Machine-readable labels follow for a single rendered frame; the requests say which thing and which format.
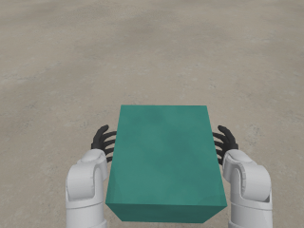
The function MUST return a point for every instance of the robot left forearm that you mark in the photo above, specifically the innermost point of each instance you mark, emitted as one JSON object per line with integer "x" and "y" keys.
{"x": 85, "y": 191}

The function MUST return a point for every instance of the right robot hand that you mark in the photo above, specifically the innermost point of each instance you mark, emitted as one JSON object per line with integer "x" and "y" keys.
{"x": 229, "y": 142}

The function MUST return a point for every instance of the left robot hand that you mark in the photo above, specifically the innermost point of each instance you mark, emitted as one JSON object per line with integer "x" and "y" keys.
{"x": 99, "y": 141}

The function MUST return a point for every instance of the robot right forearm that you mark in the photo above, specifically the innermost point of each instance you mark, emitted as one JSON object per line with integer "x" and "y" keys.
{"x": 250, "y": 191}

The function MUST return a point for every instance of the carton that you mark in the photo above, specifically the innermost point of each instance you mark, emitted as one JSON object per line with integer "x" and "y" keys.
{"x": 165, "y": 166}

